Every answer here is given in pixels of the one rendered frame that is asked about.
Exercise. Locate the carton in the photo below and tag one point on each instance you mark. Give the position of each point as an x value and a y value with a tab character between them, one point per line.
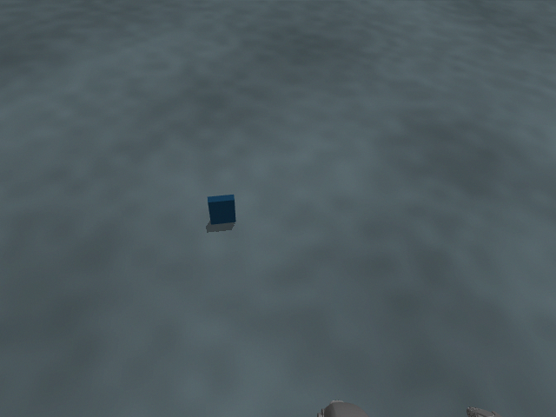
221	209

